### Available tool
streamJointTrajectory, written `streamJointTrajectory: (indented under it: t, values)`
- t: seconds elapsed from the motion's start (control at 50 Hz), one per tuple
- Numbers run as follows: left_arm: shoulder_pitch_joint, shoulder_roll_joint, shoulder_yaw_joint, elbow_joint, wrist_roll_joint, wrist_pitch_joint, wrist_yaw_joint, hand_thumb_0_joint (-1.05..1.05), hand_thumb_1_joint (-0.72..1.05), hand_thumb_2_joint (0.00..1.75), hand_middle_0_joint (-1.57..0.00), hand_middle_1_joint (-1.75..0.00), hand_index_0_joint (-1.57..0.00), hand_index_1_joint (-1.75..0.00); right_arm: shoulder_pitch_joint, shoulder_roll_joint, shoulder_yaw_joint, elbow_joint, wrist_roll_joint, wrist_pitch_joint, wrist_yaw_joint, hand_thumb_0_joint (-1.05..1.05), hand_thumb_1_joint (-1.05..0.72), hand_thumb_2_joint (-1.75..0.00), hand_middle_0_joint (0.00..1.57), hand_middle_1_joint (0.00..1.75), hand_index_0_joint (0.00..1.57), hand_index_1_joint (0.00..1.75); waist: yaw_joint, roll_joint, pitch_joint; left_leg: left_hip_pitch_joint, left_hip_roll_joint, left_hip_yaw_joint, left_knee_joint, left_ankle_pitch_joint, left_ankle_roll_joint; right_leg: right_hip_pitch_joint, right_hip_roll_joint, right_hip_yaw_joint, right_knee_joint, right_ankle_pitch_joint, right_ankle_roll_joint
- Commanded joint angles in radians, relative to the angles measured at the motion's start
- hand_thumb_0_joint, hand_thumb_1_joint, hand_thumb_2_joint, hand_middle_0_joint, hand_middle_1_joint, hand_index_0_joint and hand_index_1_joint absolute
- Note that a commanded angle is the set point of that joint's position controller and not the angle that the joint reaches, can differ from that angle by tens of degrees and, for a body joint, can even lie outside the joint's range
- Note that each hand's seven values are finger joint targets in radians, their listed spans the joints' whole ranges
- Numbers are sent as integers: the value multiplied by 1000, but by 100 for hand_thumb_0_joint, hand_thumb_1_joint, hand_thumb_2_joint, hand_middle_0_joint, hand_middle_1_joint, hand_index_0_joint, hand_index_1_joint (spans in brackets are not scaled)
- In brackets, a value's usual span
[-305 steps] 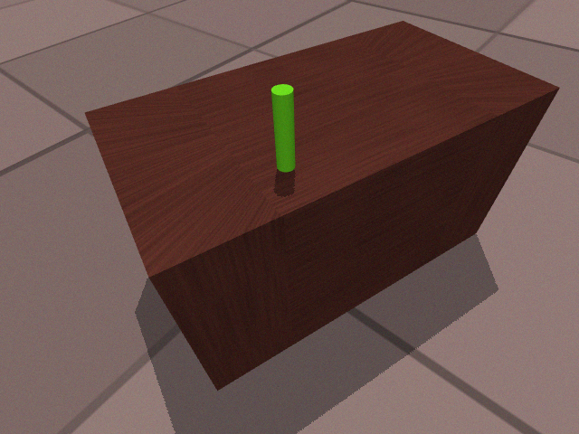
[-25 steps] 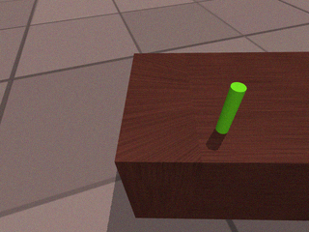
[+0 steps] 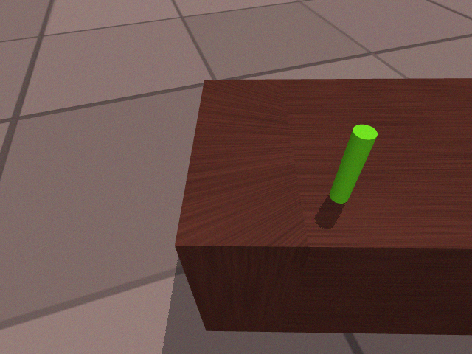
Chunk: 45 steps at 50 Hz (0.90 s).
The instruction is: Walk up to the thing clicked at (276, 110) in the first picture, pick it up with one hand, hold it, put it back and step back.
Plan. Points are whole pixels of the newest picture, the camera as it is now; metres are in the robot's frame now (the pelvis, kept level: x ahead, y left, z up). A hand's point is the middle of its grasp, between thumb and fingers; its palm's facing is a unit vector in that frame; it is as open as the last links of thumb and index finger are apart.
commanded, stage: stand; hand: right
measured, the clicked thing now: (350, 167) +0.49 -0.22 +0.02
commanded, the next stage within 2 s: rise first in 0.14 s
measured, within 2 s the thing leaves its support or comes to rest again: neither
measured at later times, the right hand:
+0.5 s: hand (393, 352) +0.17 -0.25 -0.12, palm faces +0.20 +0.93 -0.32, open 11.4 cm
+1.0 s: hand (433, 325) +0.19 -0.28 -0.02, palm faces +0.32 +0.87 -0.37, open 17.4 cm
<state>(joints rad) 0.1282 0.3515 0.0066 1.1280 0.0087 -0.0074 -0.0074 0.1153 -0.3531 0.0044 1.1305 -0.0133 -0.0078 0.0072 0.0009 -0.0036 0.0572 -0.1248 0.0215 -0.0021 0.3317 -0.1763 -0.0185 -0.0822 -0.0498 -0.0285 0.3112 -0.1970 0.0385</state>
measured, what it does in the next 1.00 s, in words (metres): stands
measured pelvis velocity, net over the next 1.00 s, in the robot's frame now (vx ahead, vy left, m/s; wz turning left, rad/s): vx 0.01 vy -0.01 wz -0.04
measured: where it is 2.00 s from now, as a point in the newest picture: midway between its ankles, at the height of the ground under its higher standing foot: outside the picture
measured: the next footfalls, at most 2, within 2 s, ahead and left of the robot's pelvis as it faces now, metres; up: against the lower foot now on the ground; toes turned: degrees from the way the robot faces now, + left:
none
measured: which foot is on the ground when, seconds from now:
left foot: down 0.00-1.00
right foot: down 0.00-1.00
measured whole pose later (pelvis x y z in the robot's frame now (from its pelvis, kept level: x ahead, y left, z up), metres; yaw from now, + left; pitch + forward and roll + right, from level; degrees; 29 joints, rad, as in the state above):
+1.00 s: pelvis +0.01 -0.01 -0.01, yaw -2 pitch -1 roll +0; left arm 0.25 0.23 0.11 0.61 -0.03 -0.07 0.07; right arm 0.36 -0.30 -0.20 0.23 0.04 -0.09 -0.06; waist -0.03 -0.03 0.01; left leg -0.14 0.04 0.03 0.41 -0.24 -0.03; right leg -0.12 -0.03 0.00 0.41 -0.26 0.03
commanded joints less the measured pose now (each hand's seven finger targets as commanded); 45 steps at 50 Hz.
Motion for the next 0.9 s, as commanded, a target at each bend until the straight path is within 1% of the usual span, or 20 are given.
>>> streamJointTrajectory:
  t: [0.0, 0.2, 0.22, 0.24, 0.26, 0.3, 0.32, 0.34, 0.36, 0.42, 0.46, 0.52, 0.54, 0.56, 0.62, 0.64, 0.66, 0.7, 0.72, 0.88]
  values:
    - [-26, 219, 38, -58, 5, -20, 15, 0, 90, 90, -20, -30, -20, -30, -37, -213, -42, -61, 7, -24, -15, 0, -90, -90, 20, 30, 20, 30, 2, 4, -103, 35, 114, -79, -33, 215, 37, 15, -100, 68, -36, 182, -47]
    - [-23, 212, 34, -57, 1, -18, 15, 0, 90, 90, -20, -30, -20, -30, -32, -211, -41, -61, 6, -21, -15, 0, -90, -90, 20, 30, 20, 30, 1, 7, -69, 16, 109, -76, -43, 193, 31, -3, -94, 61, -43, 150, -45]
    - [-21, 214, 36, -58, 3, -17, 15, 0, 82, 82, -12, -22, -12, -22, -30, -215, -42, -60, 6, -21, -17, 0, -82, -82, 12, 22, 12, 22, 2, 6, -71, 13, 107, -75, -47, 162, 33, -3, -94, 64, -48, 127, -46]
    - [-372, 65, 36, -409, -77, -132, 25, 0, 74, 74, -4, -14, -4, -14, -381, -37, -19, -411, 73, -97, -27, 0, -74, -74, 7, 14, 6, 14, 12, -83, -79, -94, -5, 25, 42, 63, 10, -146, 45, -24, 60, 64, -44]
    - [-355, 74, 8, -430, -105, -150, 45, 0, 66, 66, -2, -6, 0, -6, -341, -77, -24, -451, 114, -138, -43, 0, -66, -66, 7, 6, 6, 6, -28, 33, -123, -19, -14, 34, 1, -2, 6, -93, 34, -21, 29, 25, -48]
    - [-194, 194, 98, -292, -104, -127, 65, 0, 50, 50, -2, -3, 0, -5, -171, -194, -108, -260, 101, -114, -69, 0, -50, -50, 7, 4, 6, 4, -10, 13, -18, -89, -13, 45, 14, -49, 8, -143, 47, -32, 40, -25, -48]
    - [-176, 219, 145, -343, -101, -122, 76, 0, 42, 42, -2, -4, -1, -5, -169, -221, -154, -262, 101, -112, -78, 0, -42, -42, 6, 4, 6, 4, -2, 62, -134, -56, -13, 50, 35, 18, 0, -119, 48, -28, 67, 40, -51]
    - [-98, 180, 131, -308, -99, -115, 85, 0, 34, 34, -3, -4, -1, -5, -145, -218, -164, -287, 99, -120, -88, 0, -34, -34, 6, 4, 6, 4, -7, 32, -170, -45, -8, 48, 42, 67, 1, -103, 51, -28, 78, 91, -49]
    - [-134, 135, 103, -304, -95, -119, 87, 0, 27, 26, -3, -4, -2, -5, -145, -208, -165, -327, 90, -128, -91, 0, -27, -26, 7, 4, 6, 4, -20, -2, -204, -34, -4, 42, 53, 88, 6, -102, 52, -26, 80, 116, -43]
    - [-30, 125, 173, -265, -48, -105, 80, 0, 14, 19, -4, -5, -4, -4, 35, -190, -233, -365, 60, -110, -86, 0, -12, -18, 6, 5, 6, 5, -34, -10, -244, -16, -16, 41, 74, 155, 17, -123, 52, -22, 84, 176, -45]
    - [3, 133, 183, -353, -44, -100, 84, 0, 3, 15, -4, -5, -5, -4, 35, -186, -234, -493, 60, -108, -87, 0, 0, -15, 6, 5, 6, 5, -11, -30, -300, 24, -23, 51, 63, 200, 16, -67, 50, -22, 66, 214, -38]
    - [-6, 61, 146, -387, -51, -90, 83, 0, -8, 13, -4, -5, -5, -4, 51, -126, -206, -566, 67, -97, -82, 0, 14, -13, 5, 5, 5, 5, -10, -36, -208, -10, -27, 63, 46, 172, 12, -105, 47, -23, 56, 186, -38]
    - [-60, 75, 157, -481, -51, -97, 88, 0, -15, 11, -5, -5, -5, -4, 1, -107, -187, -660, 71, -102, -82, 0, 19, -12, 5, 5, 5, 5, 5, -22, -227, -12, -25, 60, 40, 171, 10, -91, 44, -25, 54, 182, -39]
    - [-46, 106, 180, -501, -49, -98, 94, 0, -20, 10, -5, -5, -5, -4, 19, -143, -225, -679, 71, -102, -87, 0, 23, -11, 5, 5, 5, 5, 2, -12, -221, -11, -24, 64, 34, 153, 8, -86, 45, -24, 54, 166, -41]
    - [-82, 23, 113, -582, -53, -108, 92, 0, -39, 8, -5, -5, -5, -5, 5, -76, -163, -805, 70, -113, -83, 0, 39, -8, 4, 6, 5, 6, -16, -30, -158, -31, -21, 67, 26, 111, 15, -97, 41, -21, 36, 131, -38]
    - [-76, 60, 144, -617, -50, -114, 101, 0, -41, 8, -6, -5, -5, -6, 4, -130, -210, -835, 64, -118, -92, 0, 41, -7, 4, 6, 5, 6, -11, -16, -168, -26, -21, 69, 25, 107, 14, -85, 41, -16, 38, 133, -40]
    - [-60, 67, 148, -652, -46, -117, 105, 0, -47, 6, -6, -5, -5, -6, 15, -110, -196, -863, 63, -121, -93, 0, 45, -7, 4, 6, 5, 6, 3, 5, -183, -16, -20, 70, 24, 122, 12, -64, 41, -15, 41, 144, -43]
    - [-4, 19, 110, -669, -46, -119, 102, 0, -53, 5, -6, -5, -6, -6, 57, -133, -223, -917, 59, -128, -94, 0, 51, -5, 4, 6, 5, 6, -13, -6, -176, -1, -13, 67, 25, 139, 11, -55, 49, -19, 46, 160, -45]
    - [13, 25, 121, -672, -45, -118, 104, 0, -54, 5, -6, -5, -6, -6, 83, -156, -253, -927, 56, -129, -98, 0, 52, -5, 4, 6, 5, 6, -20, -12, -170, 5, -10, 67, 29, 156, 9, -55, 52, -18, 51, 179, -44]
    - [87, 41, 170, -637, -37, -108, 91, 0, -54, 4, -6, -5, -6, -5, 205, -137, -300, -1024, 60, -130, -89, 0, 58, -4, 4, 6, 5, 6, -33, -38, -119, 19, -14, 77, 41, 202, 14, -47, 51, -20, 48, 240, -36]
